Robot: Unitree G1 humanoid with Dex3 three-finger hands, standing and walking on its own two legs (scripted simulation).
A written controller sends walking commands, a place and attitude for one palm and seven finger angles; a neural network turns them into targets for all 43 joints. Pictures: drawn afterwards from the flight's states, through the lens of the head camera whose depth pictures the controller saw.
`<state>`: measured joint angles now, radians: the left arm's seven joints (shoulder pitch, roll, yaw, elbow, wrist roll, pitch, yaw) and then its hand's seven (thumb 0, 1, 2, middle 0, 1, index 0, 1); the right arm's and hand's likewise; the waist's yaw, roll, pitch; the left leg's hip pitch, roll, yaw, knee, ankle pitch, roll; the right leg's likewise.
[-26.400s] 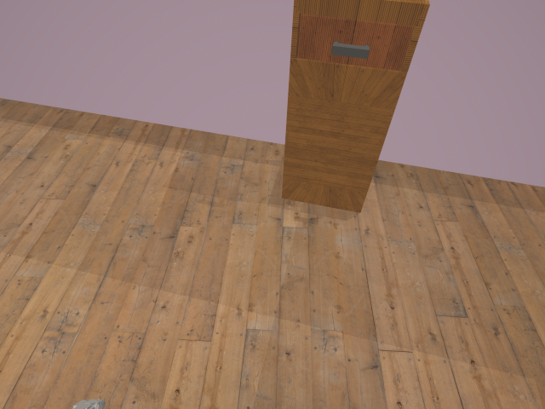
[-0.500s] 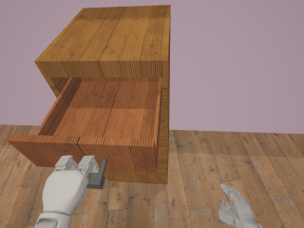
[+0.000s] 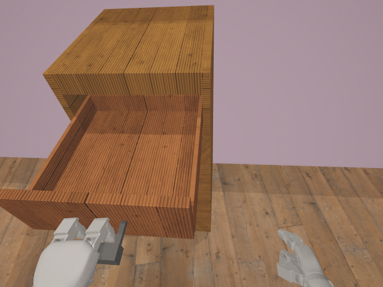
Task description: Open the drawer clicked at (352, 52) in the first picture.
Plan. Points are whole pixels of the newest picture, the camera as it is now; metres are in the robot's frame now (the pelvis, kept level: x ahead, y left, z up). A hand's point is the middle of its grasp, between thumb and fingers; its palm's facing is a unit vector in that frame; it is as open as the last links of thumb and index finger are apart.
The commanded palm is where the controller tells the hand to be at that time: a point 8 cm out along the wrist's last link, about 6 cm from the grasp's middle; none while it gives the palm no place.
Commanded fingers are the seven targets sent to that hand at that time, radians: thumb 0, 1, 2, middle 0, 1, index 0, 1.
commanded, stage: pull the drawer open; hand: left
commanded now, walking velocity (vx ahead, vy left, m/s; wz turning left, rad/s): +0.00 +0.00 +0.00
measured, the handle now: (92, 238) +0.18 +0.22 +0.06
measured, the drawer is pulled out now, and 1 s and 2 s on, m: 0.30 0.29 0.29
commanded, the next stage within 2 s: open the thumb to release the handle in 0.14 s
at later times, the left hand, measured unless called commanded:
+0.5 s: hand (90, 261) +0.15 +0.21 +0.04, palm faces +0.06 -0.12 -0.99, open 7.4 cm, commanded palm +0.11 +0.22 +0.10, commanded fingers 0.00 -0.08 0.48 -0.33 -1.25 -0.33 -1.25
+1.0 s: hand (90, 262) +0.15 +0.21 +0.04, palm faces +0.05 -0.11 -0.99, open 13.7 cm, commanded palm +0.12 +0.21 +0.09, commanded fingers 0.00 -0.50 0.30 -0.30 -1.20 -0.30 -1.20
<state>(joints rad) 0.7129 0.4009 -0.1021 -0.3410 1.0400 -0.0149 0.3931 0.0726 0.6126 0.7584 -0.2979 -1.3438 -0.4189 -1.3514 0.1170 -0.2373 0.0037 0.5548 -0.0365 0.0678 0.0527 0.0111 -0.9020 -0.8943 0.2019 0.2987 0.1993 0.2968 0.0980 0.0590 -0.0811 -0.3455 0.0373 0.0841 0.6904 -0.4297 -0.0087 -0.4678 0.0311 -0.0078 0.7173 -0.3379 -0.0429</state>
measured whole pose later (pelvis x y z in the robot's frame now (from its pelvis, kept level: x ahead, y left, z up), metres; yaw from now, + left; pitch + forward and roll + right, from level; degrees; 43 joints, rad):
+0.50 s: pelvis -0.01 +0.00 +0.00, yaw +1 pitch +5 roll +1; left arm 0.61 0.36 -0.12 -0.30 1.03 0.02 0.39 0.02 0.42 0.71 -0.40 -1.31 -0.39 -1.31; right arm 0.13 -0.23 0.00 0.59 -0.03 0.07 0.03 0.01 -0.90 -0.89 0.20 0.30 0.20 0.30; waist 0.10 0.07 -0.08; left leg -0.37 0.03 0.07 0.72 -0.43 -0.01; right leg -0.49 0.02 -0.02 0.75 -0.35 -0.04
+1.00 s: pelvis -0.01 -0.01 +0.00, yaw +2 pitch +4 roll +1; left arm 0.56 0.36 -0.11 -0.26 1.06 -0.01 0.37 0.00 -0.48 0.31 -0.36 -1.23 -0.32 -1.22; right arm 0.11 -0.23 0.00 0.60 -0.04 0.05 0.02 0.01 -0.90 -0.89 0.20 0.30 0.20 0.30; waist 0.12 0.06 -0.06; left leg -0.34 0.03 0.05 0.67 -0.40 -0.02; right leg -0.46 0.02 -0.03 0.70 -0.32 -0.05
